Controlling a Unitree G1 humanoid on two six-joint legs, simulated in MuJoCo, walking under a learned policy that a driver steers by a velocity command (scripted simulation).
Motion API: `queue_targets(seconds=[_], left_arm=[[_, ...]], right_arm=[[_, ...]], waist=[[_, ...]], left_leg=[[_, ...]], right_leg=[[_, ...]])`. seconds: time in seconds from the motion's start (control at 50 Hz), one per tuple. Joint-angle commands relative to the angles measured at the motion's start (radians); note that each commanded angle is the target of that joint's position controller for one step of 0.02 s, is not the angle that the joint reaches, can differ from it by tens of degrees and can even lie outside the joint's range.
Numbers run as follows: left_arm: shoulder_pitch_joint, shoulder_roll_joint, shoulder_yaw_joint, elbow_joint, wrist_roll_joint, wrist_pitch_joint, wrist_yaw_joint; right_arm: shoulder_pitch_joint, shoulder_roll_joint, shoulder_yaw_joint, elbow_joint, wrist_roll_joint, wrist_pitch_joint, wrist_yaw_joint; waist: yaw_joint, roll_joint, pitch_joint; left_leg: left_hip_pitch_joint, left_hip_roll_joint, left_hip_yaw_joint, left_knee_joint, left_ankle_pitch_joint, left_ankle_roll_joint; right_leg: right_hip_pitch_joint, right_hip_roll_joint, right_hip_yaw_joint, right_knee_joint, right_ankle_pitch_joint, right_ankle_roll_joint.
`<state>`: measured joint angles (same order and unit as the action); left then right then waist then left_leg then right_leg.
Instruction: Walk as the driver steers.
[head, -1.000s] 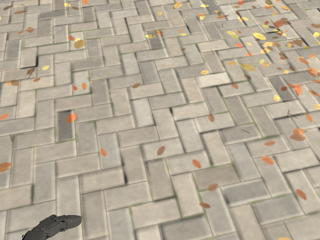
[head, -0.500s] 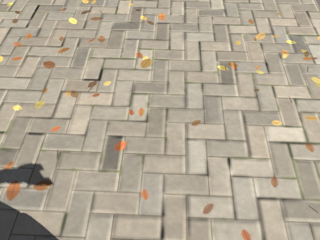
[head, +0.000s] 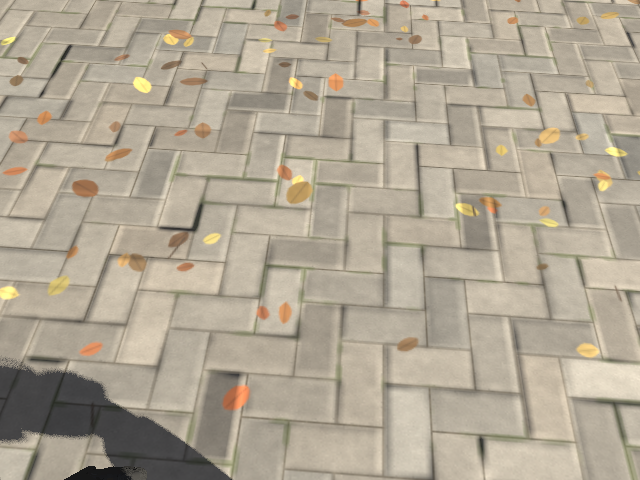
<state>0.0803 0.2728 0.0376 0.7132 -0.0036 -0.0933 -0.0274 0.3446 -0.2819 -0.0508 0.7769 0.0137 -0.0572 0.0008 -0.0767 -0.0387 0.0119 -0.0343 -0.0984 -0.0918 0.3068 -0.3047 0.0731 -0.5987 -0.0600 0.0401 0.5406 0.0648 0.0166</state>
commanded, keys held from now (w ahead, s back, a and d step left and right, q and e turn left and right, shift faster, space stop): w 0.62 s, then w+e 0.38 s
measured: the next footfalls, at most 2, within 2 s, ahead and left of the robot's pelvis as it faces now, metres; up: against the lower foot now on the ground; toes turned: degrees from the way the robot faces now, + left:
right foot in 0.08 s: +0.22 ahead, -0.13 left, +0.00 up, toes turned +0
left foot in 0.60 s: +0.51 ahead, +0.12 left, +0.00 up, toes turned +2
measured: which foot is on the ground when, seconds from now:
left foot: down 0.00-0.10, up 0.12-0.58, down 0.60-1.00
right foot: up 0.00-0.06, down 0.08-0.62, up 0.64-1.00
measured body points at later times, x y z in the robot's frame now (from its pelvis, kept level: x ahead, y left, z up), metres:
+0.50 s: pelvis +0.27 -0.03 +0.00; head +0.30 -0.03 +0.45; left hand +0.28 +0.26 -0.12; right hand +0.49 -0.26 -0.09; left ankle +0.45 +0.13 -0.70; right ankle +0.19 -0.13 -0.74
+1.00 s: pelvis +0.54 +0.02 +0.00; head +0.56 +0.02 +0.45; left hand +0.73 +0.26 -0.11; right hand +0.55 -0.26 -0.12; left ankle +0.47 +0.12 -0.74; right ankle +0.70 -0.16 -0.68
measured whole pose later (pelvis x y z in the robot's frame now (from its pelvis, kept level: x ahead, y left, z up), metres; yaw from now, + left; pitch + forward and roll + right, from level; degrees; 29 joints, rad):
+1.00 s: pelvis +0.54 +0.02 +0.00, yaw -8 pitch +1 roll +2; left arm 0.16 0.28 0.06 0.78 -0.02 -0.03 -0.02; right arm 0.32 -0.26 -0.06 0.86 -0.01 -0.09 0.00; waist -0.06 -0.04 0.02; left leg 0.03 -0.05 0.19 0.20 -0.25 0.04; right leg -0.69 -0.10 0.06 0.75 0.05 0.00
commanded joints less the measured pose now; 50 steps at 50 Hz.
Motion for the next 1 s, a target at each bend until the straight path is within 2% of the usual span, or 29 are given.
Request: queue_targets(seconds=[0.02, 0.04, 0.06, 0.08, 0.1, 0.12, 0.14, 0.16, 0.18, 0.2, 0.22, 0.28, 0.4, 0.46, 0.52, 0.56, 0.58, 0.6, 0.62, 0.64, 0.66, 0.68, 0.7, 0.72, 0.74, 0.8, 0.88, 0.94, 1.0], left_arm=[[-0.111, 0.098, 0.025, -0.104, -0.002, -0.028, -0.012], [-0.076, 0.109, 0.030, -0.097, -0.003, -0.030, -0.012], [0.008, 0.129, 0.043, -0.075, -0.001, -0.032, -0.009], [0.149, 0.172, 0.062, -0.041, 0.006, -0.033, -0.003], [0.315, 0.246, 0.079, -0.022, 0.017, -0.031, 0.003], [0.376, 0.268, 0.088, 0.016, 0.006, -0.020, -0.004], [0.372, 0.179, 0.064, 0.012, -0.015, -0.016, -0.003], [0.296, 0.151, 0.053, 0.002, -0.012, -0.010, 0.002], [0.235, 0.141, 0.046, -0.009, 0.001, -0.004, 0.003], [0.196, 0.125, 0.040, -0.012, 0.009, -0.003, 0.002], [0.177, 0.112, 0.034, -0.013, 0.016, -0.006, 0.002], [0.173, 0.123, 0.038, 0.005, 0.002, -0.016, 0.002], [0.232, 0.164, 0.049, 0.051, -0.009, -0.001, 0.018], [0.293, 0.177, 0.052, 0.084, -0.017, 0.010, 0.020], [0.312, 0.189, 0.058, 0.108, -0.021, 0.026, 0.025], [0.297, 0.203, 0.064, 0.114, -0.022, 0.037, 0.031], [0.276, 0.205, 0.063, 0.113, -0.023, 0.042, 0.033], [0.278, 0.176, 0.052, 0.109, -0.015, 0.044, 0.036], [0.292, 0.114, 0.025, 0.081, 0.017, 0.041, 0.039], [0.422, 0.019, -0.001, 0.076, -0.003, 0.020, 0.029], [0.347, 0.136, 0.024, 0.091, -0.027, 0.006, 0.023], [0.252, 0.171, 0.037, 0.063, -0.044, -0.002, 0.019], [0.210, 0.157, 0.036, 0.058, -0.038, -0.001, 0.024], [0.196, 0.147, 0.041, 0.058, -0.025, 0.007, 0.026], [0.225, 0.134, 0.043, 0.067, -0.026, 0.020, 0.026], [0.239, 0.089, 0.041, 0.075, -0.028, 0.051, 0.030], [0.162, 0.076, 0.043, 0.049, -0.020, 0.053, 0.026], [0.071, 0.055, 0.033, 0.021, -0.016, 0.046, 0.008], [-0.030, 0.036, 0.023, -0.027, -0.015, 0.045, -0.010]], right_arm=[[0.057, -0.174, -0.049, -0.017, 0.002, 0.005, -0.010], [0.048, -0.179, -0.051, -0.017, 0.002, 0.010, -0.012], [0.026, -0.179, -0.049, -0.020, 0.002, 0.013, -0.013], [0.016, -0.154, -0.038, -0.030, -0.005, 0.014, -0.013], [0.043, -0.101, -0.016, -0.055, -0.028, 0.007, -0.013], [0.160, -0.031, 0.003, -0.050, -0.008, -0.012, -0.007], [0.084, -0.127, -0.014, -0.047, 0.008, -0.022, -0.002], [-0.021, -0.157, -0.024, -0.077, 0.019, -0.028, 0.002], [-0.079, -0.148, -0.021, -0.089, 0.009, -0.031, 0.002], [-0.094, -0.137, -0.025, -0.093, -0.003, -0.030, 0.002], [-0.072, -0.122, -0.026, -0.089, -0.005, -0.026, 0.003], [-0.053, -0.078, -0.017, -0.082, -0.007, -0.008, 0.000], [-0.245, -0.039, 0.000, -0.127, -0.008, -0.021, 0.009], [-0.333, -0.042, 0.000, -0.153, 0.001, -0.028, 0.022], [-0.373, -0.061, -0.005, -0.177, 0.004, -0.035, 0.037], [-0.325, -0.085, -0.015, -0.169, 0.001, -0.038, 0.041], [-0.236, -0.108, -0.029, -0.144, -0.003, -0.039, 0.038], [-0.086, -0.157, -0.054, -0.100, -0.008, -0.037, 0.029], [0.091, -0.235, -0.072, -0.073, -0.018, -0.032, 0.017], [0.099, -0.277, -0.078, -0.060, -0.019, -0.028, 0.025], [0.082, -0.175, -0.054, -0.072, -0.008, -0.028, 0.024], [0.021, -0.142, -0.042, -0.075, -0.008, -0.030, 0.020], [-0.043, -0.125, -0.035, -0.079, -0.015, -0.032, 0.020], [-0.088, -0.096, -0.028, -0.078, -0.020, -0.036, 0.022], [-0.113, -0.082, -0.025, -0.075, -0.028, -0.044, 0.022], [-0.125, -0.088, -0.032, -0.047, -0.029, -0.064, 0.020], [-0.107, -0.108, -0.040, -0.012, -0.034, -0.063, 0.003], [-0.097, -0.124, -0.042, 0.005, -0.028, -0.056, -0.007], [-0.037, -0.145, -0.050, 0.037, -0.018, -0.039, -0.013]], waist=[[-0.003, 0.121, 0.031], [0.020, 0.134, 0.015], [0.072, 0.135, -0.034], [0.138, 0.117, -0.146], [0.182, -0.010, -0.306], [0.143, -0.284, -0.399], [0.182, -0.159, -0.317], [0.179, -0.084, -0.171], [0.155, -0.007, -0.090], [0.127, 0.001, -0.041], [0.097, -0.026, -0.036], [0.070, -0.047, -0.024], [0.126, -0.021, 0.019], [0.160, -0.022, 0.037], [0.152, -0.032, 0.049], [0.113, -0.046, 0.020], [0.058, -0.043, -0.032], [-0.007, -0.020, -0.137], [-0.059, 0.125, -0.298], [0.015, 0.380, -0.393], [-0.033, 0.237, -0.315], [-0.028, 0.182, -0.178], [0.005, 0.108, -0.112], [0.031, 0.106, -0.059], [0.062, 0.136, -0.050], [0.088, 0.121, -0.015], [0.074, 0.094, 0.018], [0.041, 0.085, 0.045], [-0.001, 0.068, 0.080]], left_leg=[[0.057, 0.320, -0.171, -0.005, 0.419, 0.126], [0.069, 0.317, -0.167, 0.032, 0.514, 0.114], [0.061, 0.285, -0.138, 0.122, 0.674, 0.095], [-0.010, 0.232, -0.094, 0.293, 0.720, 0.066], [-0.242, 0.142, -0.042, 0.602, 0.444, 0.021], [-0.584, 0.001, -0.012, 0.890, -0.244, -0.038], [-0.705, 0.058, -0.083, 0.979, -0.268, -0.034], [-0.752, 0.107, -0.044, 0.976, -0.173, -0.032], [-0.725, 0.150, -0.009, 0.932, -0.092, -0.036], [-0.694, 0.178, 0.000, 0.875, -0.043, -0.043], [-0.638, 0.200, 0.000, 0.842, -0.014, -0.048], [-0.605, 0.218, 0.027, 0.746, 0.026, -0.075], [-0.581, 0.199, 0.066, 0.383, 0.343, -0.094], [-0.562, 0.175, 0.076, 0.286, 0.389, -0.086], [-0.575, 0.164, 0.067, 0.224, 0.310, -0.052], [-0.491, 0.141, 0.086, 0.195, 0.241, -0.024], [-0.359, 0.112, 0.115, 0.165, 0.239, -0.002], [-0.129, 0.122, 0.109, 0.174, 0.264, 0.032], [0.169, 0.328, -0.130, 0.208, 0.311, 0.099], [0.424, 0.502, -0.583, 0.072, 0.065, 0.246], [0.368, 0.478, -0.575, 0.016, -0.083, 0.207], [0.239, 0.451, -0.421, -0.005, -0.055, 0.165], [0.109, 0.413, -0.318, -0.033, 0.035, 0.143], [0.014, 0.379, -0.236, -0.067, 0.109, 0.133], [-0.049, 0.360, -0.174, -0.099, 0.159, 0.123], [-0.123, 0.350, -0.047, -0.166, 0.271, 0.130], [-0.082, 0.332, 0.092, -0.187, 0.378, 0.114], [-0.065, 0.314, 0.186, -0.199, 0.395, 0.087], [0.031, 0.347, 0.224, -0.180, 0.431, 0.084]], right_leg=[[-0.010, 0.017, -0.011, -0.048, -0.090, -0.039], [0.047, 0.033, -0.027, -0.060, -0.129, -0.055], [0.177, 0.062, -0.057, -0.094, -0.123, -0.080], [0.410, 0.027, -0.032, -0.071, -0.066, -0.123], [0.741, -0.168, 0.198, -0.021, -0.018, -0.213], [1.000, -0.333, 0.621, -0.142, -0.248, -0.342], [0.961, -0.311, 0.651, -0.208, -0.448, -0.305], [0.825, -0.282, 0.517, -0.235, -0.439, -0.267], [0.686, -0.243, 0.421, -0.263, -0.342, -0.252], [0.587, -0.212, 0.359, -0.291, -0.251, -0.252], [0.526, -0.186, 0.311, -0.316, -0.187, -0.248], [0.450, -0.162, 0.207, -0.373, -0.072, -0.265], [0.447, -0.108, 0.050, -0.404, 0.001, -0.224], [0.501, -0.135, 0.053, -0.386, -0.028, -0.218], [0.600, -0.183, 0.075, -0.336, 0.009, -0.200], [0.639, -0.193, 0.073, -0.264, 0.140, -0.178], [0.631, -0.165, 0.042, -0.159, 0.287, -0.159], [0.558, -0.112, 0.001, 0.026, 0.316, -0.129], [0.350, -0.040, -0.050, 0.359, -0.004, -0.088], [-0.019, 0.123, 0.003, 0.644, -0.641, -0.044], [-0.129, 0.067, 0.104, 0.739, -0.647, -0.052], [-0.171, 0.026, 0.087, 0.734, -0.549, -0.063], [-0.132, -0.020, 0.066, 0.692, -0.461, -0.057], [-0.102, -0.045, 0.065, 0.640, -0.404, -0.049], [-0.041, -0.066, 0.074, 0.619, -0.362, -0.043], [-0.028, -0.072, 0.080, 0.580, -0.291, -0.021], [-0.106, -0.060, 0.092, 0.414, -0.099, -0.006], [-0.073, -0.049, 0.025, 0.244, 0.024, -0.013], [-0.107, -0.043, -0.019, 0.144, 0.020, -0.033]])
